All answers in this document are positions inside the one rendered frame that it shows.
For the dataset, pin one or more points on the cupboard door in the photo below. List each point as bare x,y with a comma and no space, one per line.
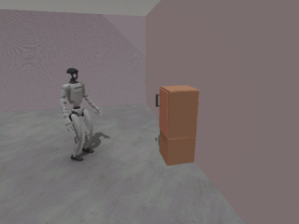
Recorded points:
163,111

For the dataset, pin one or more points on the right robot shin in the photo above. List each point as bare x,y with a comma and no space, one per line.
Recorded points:
76,146

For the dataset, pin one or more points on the robot right hand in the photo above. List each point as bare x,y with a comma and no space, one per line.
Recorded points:
66,122

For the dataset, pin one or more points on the robot right upper arm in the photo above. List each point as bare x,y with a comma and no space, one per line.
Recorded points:
65,89

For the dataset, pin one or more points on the robot left foot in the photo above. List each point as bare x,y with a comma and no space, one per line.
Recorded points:
88,150

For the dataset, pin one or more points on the robot left hand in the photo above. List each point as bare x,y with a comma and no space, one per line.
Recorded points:
97,111

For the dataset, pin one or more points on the robot right forearm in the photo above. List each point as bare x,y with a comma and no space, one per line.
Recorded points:
64,109

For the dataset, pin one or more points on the robot left upper arm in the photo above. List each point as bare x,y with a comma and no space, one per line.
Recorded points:
84,94

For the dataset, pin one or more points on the handle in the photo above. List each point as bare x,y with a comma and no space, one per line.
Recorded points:
156,100

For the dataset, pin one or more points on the robot left forearm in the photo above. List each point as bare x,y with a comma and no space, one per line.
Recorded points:
90,101

